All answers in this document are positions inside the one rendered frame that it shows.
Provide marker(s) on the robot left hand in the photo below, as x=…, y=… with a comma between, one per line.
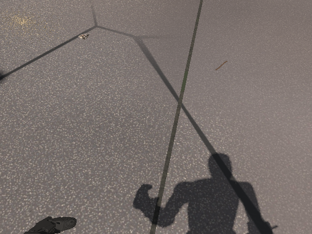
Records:
x=51, y=225

